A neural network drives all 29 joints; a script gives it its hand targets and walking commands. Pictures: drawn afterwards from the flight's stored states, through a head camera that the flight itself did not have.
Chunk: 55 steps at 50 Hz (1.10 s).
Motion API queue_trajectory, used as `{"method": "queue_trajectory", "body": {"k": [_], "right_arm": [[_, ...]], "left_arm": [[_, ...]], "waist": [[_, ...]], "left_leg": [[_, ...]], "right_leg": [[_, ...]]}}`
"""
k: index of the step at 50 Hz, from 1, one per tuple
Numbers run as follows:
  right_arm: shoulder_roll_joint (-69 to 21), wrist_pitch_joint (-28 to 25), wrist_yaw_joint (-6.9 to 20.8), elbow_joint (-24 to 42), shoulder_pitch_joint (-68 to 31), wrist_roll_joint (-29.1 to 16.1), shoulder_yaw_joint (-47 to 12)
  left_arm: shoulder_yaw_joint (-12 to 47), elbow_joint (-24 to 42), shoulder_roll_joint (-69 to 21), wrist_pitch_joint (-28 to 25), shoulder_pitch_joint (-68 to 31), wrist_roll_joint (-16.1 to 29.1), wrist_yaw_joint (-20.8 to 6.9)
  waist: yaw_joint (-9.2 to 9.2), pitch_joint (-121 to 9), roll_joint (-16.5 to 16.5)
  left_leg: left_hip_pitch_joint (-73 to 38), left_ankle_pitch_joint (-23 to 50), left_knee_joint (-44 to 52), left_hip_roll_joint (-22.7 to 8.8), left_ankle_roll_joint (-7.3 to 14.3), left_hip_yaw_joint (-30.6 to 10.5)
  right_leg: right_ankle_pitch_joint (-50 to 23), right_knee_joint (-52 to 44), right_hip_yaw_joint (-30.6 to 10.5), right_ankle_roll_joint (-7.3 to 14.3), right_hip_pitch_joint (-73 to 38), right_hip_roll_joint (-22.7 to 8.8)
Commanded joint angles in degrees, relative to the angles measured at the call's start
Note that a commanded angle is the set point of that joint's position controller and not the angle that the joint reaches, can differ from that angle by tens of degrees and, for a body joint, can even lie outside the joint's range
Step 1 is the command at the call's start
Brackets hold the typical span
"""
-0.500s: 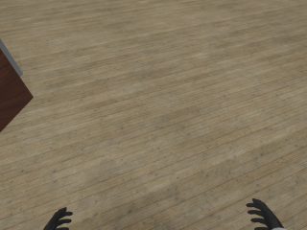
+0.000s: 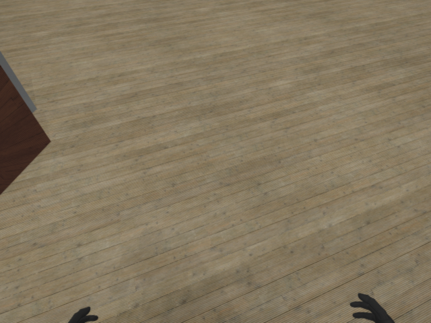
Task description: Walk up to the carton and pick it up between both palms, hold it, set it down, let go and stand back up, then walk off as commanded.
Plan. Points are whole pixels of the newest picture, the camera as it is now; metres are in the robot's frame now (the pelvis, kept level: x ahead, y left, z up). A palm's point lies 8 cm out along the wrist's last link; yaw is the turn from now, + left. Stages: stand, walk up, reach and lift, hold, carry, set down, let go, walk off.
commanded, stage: stand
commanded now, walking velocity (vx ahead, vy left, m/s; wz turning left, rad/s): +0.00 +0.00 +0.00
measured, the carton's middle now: out of the picture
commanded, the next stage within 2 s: walk up in 1.32 s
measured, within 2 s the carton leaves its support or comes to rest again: neither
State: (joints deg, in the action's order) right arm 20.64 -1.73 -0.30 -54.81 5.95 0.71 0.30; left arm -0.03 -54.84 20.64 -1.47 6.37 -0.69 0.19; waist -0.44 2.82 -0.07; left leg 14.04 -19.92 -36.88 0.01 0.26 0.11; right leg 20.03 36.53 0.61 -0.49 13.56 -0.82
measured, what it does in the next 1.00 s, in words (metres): stands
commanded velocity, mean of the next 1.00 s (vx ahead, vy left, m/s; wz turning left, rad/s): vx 0.00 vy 0.00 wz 0.00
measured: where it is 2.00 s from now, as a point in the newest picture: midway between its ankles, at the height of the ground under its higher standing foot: outside the picture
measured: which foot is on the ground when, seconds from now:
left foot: down 0.00-1.00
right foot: down 0.00-1.00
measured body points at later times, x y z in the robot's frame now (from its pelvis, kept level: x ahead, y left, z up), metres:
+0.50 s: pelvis -0.01 +0.00 +0.02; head -0.01 +0.00 +0.47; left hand +0.10 +0.30 -0.10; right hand +0.11 -0.30 -0.10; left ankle +0.00 +0.12 -0.72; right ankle +0.00 -0.13 -0.72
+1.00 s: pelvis -0.01 +0.00 +0.02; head -0.01 +0.00 +0.47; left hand +0.08 +0.30 -0.10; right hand +0.10 -0.30 -0.10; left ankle +0.00 +0.12 -0.72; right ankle +0.00 -0.13 -0.72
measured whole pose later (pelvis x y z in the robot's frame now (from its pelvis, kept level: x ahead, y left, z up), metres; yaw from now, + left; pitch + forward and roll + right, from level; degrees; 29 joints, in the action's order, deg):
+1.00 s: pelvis -0.01 +0.00 +0.02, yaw +1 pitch -4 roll +0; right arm 20.4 -1.0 -0.1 -62.9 4.5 0.6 0.7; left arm -0.3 -62.2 20.5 -0.8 5.3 -0.5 0.1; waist -0.3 3.3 0.0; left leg 7.0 -11.3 -21.9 0.4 0.0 -1.1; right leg 12.0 21.8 1.5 -0.6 6.3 -1.1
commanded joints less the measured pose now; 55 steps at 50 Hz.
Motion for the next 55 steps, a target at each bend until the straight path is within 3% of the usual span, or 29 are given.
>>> {"method": "queue_trajectory", "body": {"k": [1, 2, 6, 7, 8, 14, 15, 18, 22, 23, 24, 26, 27, 28, 29, 30, 33, 35, 37, 38, 39, 44, 45, 46, 47, 49, 52, 53, 55], "right_arm": [[11.7, -0.6, -0.1, 2.2, -3.9, -0.4, 2.1], [11.0, -0.7, -0.2, 1.4, -3.2, -0.3, 1.8], [10.1, -0.7, -0.1, 0.5, -4.2, -0.3, 1.6], [11.0, -0.7, -0.2, 0.1, -3.7, -0.3, 1.7], [11.0, -0.7, -0.3, -0.4, -4.5, -0.1, 1.7], [10.4, -0.2, -0.2, -1.7, -4.8, -0.3, 1.5], [10.6, -0.4, -0.1, -1.8, -4.3, -0.2, 1.7], [11.7, -0.2, -0.3, -2.3, -3.8, -0.4, 2.1], [11.4, -0.4, -0.1, -3.2, -4.9, -0.4, 2.1], [10.4, -0.3, -0.2, -3.5, -4.5, -0.1, 2.0], [10.7, -0.4, -0.3, -3.2, -4.9, -0.3, 1.9], [11.5, -0.3, -0.1, -3.8, -5.0, -0.3, 2.1], [11.2, -0.3, -0.1, -3.5, -5.3, -0.2, 2.1], [10.0, -0.3, -0.1, -3.6, -4.4, -0.2, 1.9], [11.2, -0.2, -0.2, -3.9, -5.0, 0.1, 2.0], [10.8, -0.1, -0.1, -4.1, -4.4, -0.1, 2.0], [11.0, -0.4, -0.2, -4.1, -5.3, -0.4, 1.9], [11.0, -0.2, -0.2, -4.1, -5.7, -0.3, 1.9], [11.1, -0.2, -0.1, -4.1, -5.5, 0.0, 2.1], [11.0, 0.0, 0.1, -5.0, -3.9, -0.4, 2.3], [11.3, -0.1, 0.0, -5.1, -4.2, -0.1, 2.1], [11.0, 0.0, -0.1, -4.9, -4.4, -0.1, 2.0], [11.8, 0.0, -0.1, -5.1, -4.1, -0.3, 2.1], [11.1, 0.0, -0.2, -5.3, -4.0, -0.4, 2.0], [11.7, 0.0, -0.2, -4.9, -5.2, -0.2, 2.3], [11.2, -0.1, -0.1, -5.1, -4.7, -0.2, 1.9], [11.6, -0.2, -0.2, -4.9, -5.2, -0.3, 2.1], [11.0, -0.2, -0.2, -4.7, -4.3, -0.4, 2.3], [11.4, 0.0, -0.2, -5.3, -4.0, -0.4, 2.2]], "left_arm": [[-2.1, 1.5, 11.2, -0.5, -3.1, 0.2, 0.4], [-2.1, 1.4, 11.0, -0.7, -3.3, 0.0, 0.2], [-1.9, 0.1, 11.0, -0.8, -3.8, 0.0, 0.3], [-1.8, -0.1, 10.6, -0.6, -4.8, 0.3, 0.3], [-1.8, -0.5, 10.4, -0.7, -3.6, 0.2, 0.2], [-2.0, -2.2, 11.3, -0.6, -4.7, 0.3, 0.4], [-1.9, -2.3, 11.5, -0.4, -4.5, 0.0, 0.3], [-1.9, -2.9, 10.6, -0.3, -4.9, -0.3, 0.3], [-1.8, -3.3, 10.6, -0.5, -4.5, 0.4, 0.2], [-2.1, -3.3, 11.4, -0.2, -5.3, -0.2, 0.2], [-1.8, -3.1, 10.1, -0.3, -5.0, 0.1, 0.2], [-2.0, -3.6, 11.3, -0.2, -5.2, -0.2, 0.1], [-1.9, -3.6, 10.5, -0.2, -5.2, 0.0, 0.0], [-2.1, -3.7, 11.1, -0.4, -5.3, 0.2, 0.0], [-1.9, -3.8, 10.0, -0.5, -4.6, 0.0, 0.0], [-2.2, -4.2, 11.6, -0.5, -4.8, 0.0, 0.1], [-2.1, -4.1, 10.5, -0.3, -4.1, 0.3, 0.0], [-2.3, -4.2, 10.8, -0.2, -4.9, 0.1, 0.2], [-2.1, -4.6, 10.6, -0.2, -3.8, 0.0, 0.2], [-1.9, -4.4, 11.3, -0.3, -4.1, 0.1, 0.2], [-2.1, -4.4, 11.0, -0.3, -4.4, 0.2, 0.1], [-2.3, -4.5, 11.5, -0.2, -4.1, 0.2, 0.3], [-2.2, -4.4, 11.0, 0.0, -3.7, 0.1, 0.1], [-2.2, -4.2, 10.4, -0.1, -4.0, 0.2, 0.2], [-2.1, -4.5, 10.9, 0.0, -3.7, 0.3, 0.3], [-2.1, -4.4, 11.6, 0.1, -4.5, -0.2, 0.1], [-2.1, -4.0, 10.8, 0.0, -3.5, 0.2, 0.1], [-2.1, -4.7, 11.0, -0.2, -3.8, 0.2, 0.2], [-2.5, -4.3, 11.6, 0.0, -4.3, 0.2, 0.3]], "waist": [[0.17, -3.3, -1.4], [-0.42, -4.1, -0.7], [0.46, -3.8, 1.4], [0.64, -3.9, -0.5], [-0.44, -5.1, -0.5], [0.55, -2.9, 1.1], [0.27, -3.1, -0.3], [0.45, -2.0, 0.7], [-0.34, -3.1, -1.3], [0.04, -1.8, 0.1], [-0.09, -2.1, -1.5], [0.41, -2.1, 1.1], [0.34, -2.9, -1.3], [0.54, -1.9, 0.6], [-0.06, -1.7, -0.8], [0.42, -1.8, 0.9], [-0.24, -2.9, -1.5], [0.31, -1.3, -0.8], [-0.20, -3.0, 2.3], [0.64, -2.6, 0.6], [-0.02, -2.3, -0.2], [0.41, -3.1, 0.8], [0.12, -2.1, -0.3], [0.12, -3.1, 1.0], [-0.22, -2.1, -0.4], [0.15, -2.7, -1.4], [0.08, -3.6, -0.2], [0.50, -4.0, 1.7], [0.57, -4.1, 1.1]], "left_leg": [[-1.5, 14.7, 10.6, -5.6, 3.0, -7.3], [-2.0, 15.3, 11.8, -5.8, 2.6, -7.3], [-4.5, 16.0, 12.6, -5.9, 2.5, -6.9], [-4.1, 17.3, 13.5, -5.8, 2.5, -6.8], [-4.5, 18.4, 13.4, -5.9, 2.6, -6.8], [-6.1, 16.4, 15.7, -5.8, 2.0, -6.5], [-5.6, 16.8, 16.3, -6.2, 1.9, -6.9], [-6.1, 15.2, 17.4, -5.8, 1.5, -6.3], [-6.2, 15.8, 18.4, -6.1, 1.6, -6.8], [-5.8, 15.2, 18.9, -6.2, 1.4, -7.2], [-5.9, 14.9, 19.1, -6.5, 1.6, -6.9], [-6.3, 13.6, 19.0, -6.2, 1.5, -6.8], [-6.2, 13.3, 18.7, -6.2, 1.5, -6.7], [-6.0, 13.1, 19.6, -6.1, 1.2, -7.1], [-5.8, 12.3, 19.1, -6.3, 1.7, -6.9], [-6.3, 12.9, 19.3, -6.3, 1.4, -6.7], [-5.5, 13.7, 19.7, -6.1, 1.2, -6.8], [-4.9, 13.4, 19.6, -6.2, 1.3, -7.1], [-7.0, 13.9, 18.6, -6.3, 1.6, -7.2], [-6.7, 13.4, 19.5, -6.0, 1.0, -7.3], [-6.6, 13.3, 19.8, -6.0, 1.2, -7.2], [-5.9, 13.9, 19.7, -6.4, 1.4, -7.7], [-6.0, 12.4, 19.9, -6.1, 1.2, -6.9], [-6.1, 13.3, 20.8, -6.4, 1.1, -8.1], [-6.0, 13.3, 20.2, -6.3, 1.3, -7.7], [-5.6, 15.3, 19.6, -6.0, 0.8, -6.9], [-6.9, 17.4, 18.9, -6.2, 1.1, -6.9], [-7.7, 19.0, 19.1, -6.5, 1.1, -7.5], [-7.8, 18.8, 18.7, -6.4, 1.3, -7.3]], "right_leg": [[-13.0, -9.7, -5.6, 3.3, -1.3, -4.5], [-13.2, -10.3, -5.4, 3.6, -2.3, -4.8], [-15.0, -13.1, -5.4, 3.1, -2.5, -5.1], [-15.1, -12.9, -5.4, 2.8, -3.6, -5.2], [-16.1, -13.0, -4.8, 2.8, -4.9, -5.4], [-15.1, -16.5, -5.2, 2.1, -4.6, -5.2], [-15.1, -16.2, -4.7, 2.2, -5.7, -5.4], [-12.6, -17.8, -4.9, 2.1, -5.1, -5.6], [-13.6, -18.0, -5.2, 2.1, -6.3, -6.0], [-12.5, -17.9, -4.6, 2.3, -6.2, -5.5], [-12.0, -18.4, -4.6, 2.1, -6.1, -5.7], [-11.1, -19.1, -5.0, 2.2, -5.3, -5.8], [-11.3, -19.5, -5.1, 2.0, -5.9, -6.2], [-10.4, -18.8, -5.1, 1.8, -5.4, -5.7], [-10.8, -19.7, -5.1, 1.9, -5.5, -5.8], [-10.8, -19.5, -5.2, 2.1, -5.5, -5.9], [-12.0, -19.4, -5.1, 2.0, -7.6, -6.3], [-11.9, -19.6, -4.8, 1.7, -6.4, -6.1], [-11.0, -20.0, -4.7, 1.9, -6.4, -6.4], [-10.9, -20.1, -5.1, 1.8, -5.9, -6.3], [-9.7, -20.1, -5.3, 2.0, -6.1, -6.4], [-10.6, -19.8, -4.7, 2.1, -6.8, -6.4], [-10.6, -20.2, -5.2, 1.9, -6.3, -6.3], [-10.1, -19.4, -4.6, 1.9, -6.8, -6.1], [-9.7, -20.2, -5.1, 2.0, -5.8, -6.2], [-12.3, -20.2, -5.0, 1.8, -8.0, -6.6], [-15.6, -19.9, -4.7, 1.5, -7.6, -6.2], [-15.4, -19.4, -4.2, 1.4, -8.0, -6.3], [-16.7, -19.1, -4.5, 2.1, -7.7, -6.7]]}}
